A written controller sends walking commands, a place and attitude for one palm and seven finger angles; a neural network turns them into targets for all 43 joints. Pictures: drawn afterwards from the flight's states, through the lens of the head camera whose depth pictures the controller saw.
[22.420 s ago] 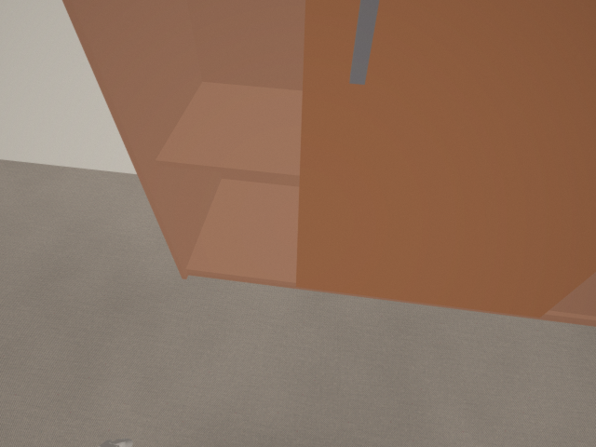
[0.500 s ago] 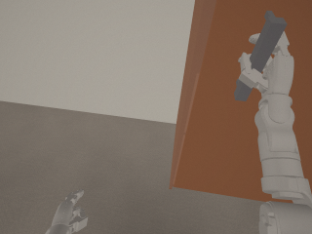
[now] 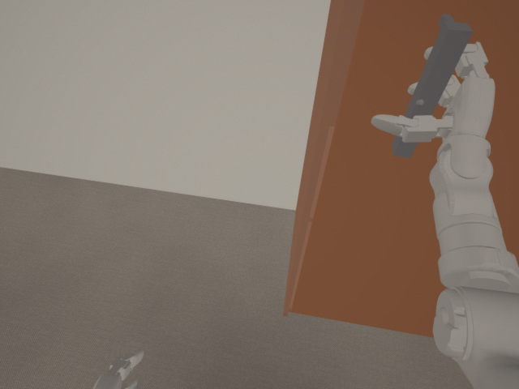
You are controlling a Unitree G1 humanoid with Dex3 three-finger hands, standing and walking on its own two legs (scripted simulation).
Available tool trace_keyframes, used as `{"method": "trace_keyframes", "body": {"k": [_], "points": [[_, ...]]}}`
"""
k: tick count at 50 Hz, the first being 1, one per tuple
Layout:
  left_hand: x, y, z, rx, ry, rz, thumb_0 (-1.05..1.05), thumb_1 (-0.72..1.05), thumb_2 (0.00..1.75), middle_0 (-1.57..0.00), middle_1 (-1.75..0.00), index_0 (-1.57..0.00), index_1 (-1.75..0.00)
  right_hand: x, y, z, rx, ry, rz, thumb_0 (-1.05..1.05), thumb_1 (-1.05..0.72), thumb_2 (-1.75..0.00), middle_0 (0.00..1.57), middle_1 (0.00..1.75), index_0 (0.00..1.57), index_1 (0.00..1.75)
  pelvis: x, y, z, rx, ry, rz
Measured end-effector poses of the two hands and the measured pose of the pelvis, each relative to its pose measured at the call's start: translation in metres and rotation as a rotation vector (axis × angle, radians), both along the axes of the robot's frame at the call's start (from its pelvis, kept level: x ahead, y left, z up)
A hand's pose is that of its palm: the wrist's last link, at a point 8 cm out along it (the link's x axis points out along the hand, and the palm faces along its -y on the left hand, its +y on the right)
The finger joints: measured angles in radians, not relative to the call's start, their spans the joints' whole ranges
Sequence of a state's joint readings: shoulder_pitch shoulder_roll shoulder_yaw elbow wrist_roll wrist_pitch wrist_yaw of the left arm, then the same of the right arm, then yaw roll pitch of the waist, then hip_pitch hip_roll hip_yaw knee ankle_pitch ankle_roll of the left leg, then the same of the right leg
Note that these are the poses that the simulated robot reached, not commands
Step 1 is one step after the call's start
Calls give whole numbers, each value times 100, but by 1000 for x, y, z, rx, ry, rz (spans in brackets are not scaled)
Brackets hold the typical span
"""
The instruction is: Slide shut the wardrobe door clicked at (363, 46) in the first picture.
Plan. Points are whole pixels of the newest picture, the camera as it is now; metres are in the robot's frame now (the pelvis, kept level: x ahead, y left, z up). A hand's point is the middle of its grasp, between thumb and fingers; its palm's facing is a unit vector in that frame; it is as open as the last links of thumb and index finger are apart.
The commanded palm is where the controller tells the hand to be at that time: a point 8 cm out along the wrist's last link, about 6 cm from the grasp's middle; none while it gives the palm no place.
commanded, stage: loosen the grip on the handle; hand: right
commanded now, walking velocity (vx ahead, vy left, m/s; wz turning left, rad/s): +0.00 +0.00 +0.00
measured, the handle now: (422, 90) +0.50 -0.18 +0.24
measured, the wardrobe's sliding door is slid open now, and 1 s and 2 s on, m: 0.01 0.01 0.01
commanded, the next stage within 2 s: slip the hand off the handle in 0.24 s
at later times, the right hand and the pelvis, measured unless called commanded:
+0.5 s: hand (416, 105) +0.45 -0.16 +0.24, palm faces +0.10 +0.99 -0.07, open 14.7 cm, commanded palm +0.42 -0.24 +0.24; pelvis +0.03 -0.03 +0.01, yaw +3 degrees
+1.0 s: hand (491, 115) +0.43 -0.25 +0.25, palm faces +0.16 +0.99 -0.06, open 14.7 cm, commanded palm +0.39 -0.29 +0.24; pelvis +0.05 -0.03 +0.01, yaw +1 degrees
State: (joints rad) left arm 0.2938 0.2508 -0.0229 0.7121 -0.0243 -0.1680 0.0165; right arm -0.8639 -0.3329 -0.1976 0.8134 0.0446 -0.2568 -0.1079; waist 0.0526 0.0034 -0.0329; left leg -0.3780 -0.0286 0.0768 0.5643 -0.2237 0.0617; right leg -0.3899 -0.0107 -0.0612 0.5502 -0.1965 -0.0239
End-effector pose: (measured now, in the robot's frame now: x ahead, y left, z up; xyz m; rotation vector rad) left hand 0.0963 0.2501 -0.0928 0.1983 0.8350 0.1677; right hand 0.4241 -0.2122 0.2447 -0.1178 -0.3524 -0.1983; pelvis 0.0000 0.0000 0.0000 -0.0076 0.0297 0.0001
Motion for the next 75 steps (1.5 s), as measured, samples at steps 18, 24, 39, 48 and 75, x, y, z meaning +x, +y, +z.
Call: {"method": "trace_keyframes", "body": {"k": [18,24,39,48,75], "points": [[-4,-11,1,19,23,81,1,91,89,-20,-30,-20,-30,4,4,-6,17,-40,109,-1,55,-20,40,122,26,118,22,-19,5,14,-6,56],[44,-32,10,5,-50,24,1,91,89,-20,-30,-20,-30,5,0,-6,3,-46,117,-2,56,-20,45,123,26,116,33,-25,7,12,-2,59],[98,-43,23,13,-82,-32,1,91,89,-20,-30,-21,-30,-19,-79,-6,12,-1,-56,-2,56,-20,34,117,25,115,53,-27,9,17,-19,36],[90,-35,15,40,-34,-27,1,91,89,-20,-30,-21,-30,-23,-88,2,4,-26,47,-2,56,-20,27,115,25,115,53,-28,8,21,-13,15],[130,-47,30,-15,-210,-117,1,91,89,-20,-30,-20,-30,-110,-73,-2,-15,-64,44,-2,56,-20,25,115,25,115,47,-15,6,15,-51,14]]}}
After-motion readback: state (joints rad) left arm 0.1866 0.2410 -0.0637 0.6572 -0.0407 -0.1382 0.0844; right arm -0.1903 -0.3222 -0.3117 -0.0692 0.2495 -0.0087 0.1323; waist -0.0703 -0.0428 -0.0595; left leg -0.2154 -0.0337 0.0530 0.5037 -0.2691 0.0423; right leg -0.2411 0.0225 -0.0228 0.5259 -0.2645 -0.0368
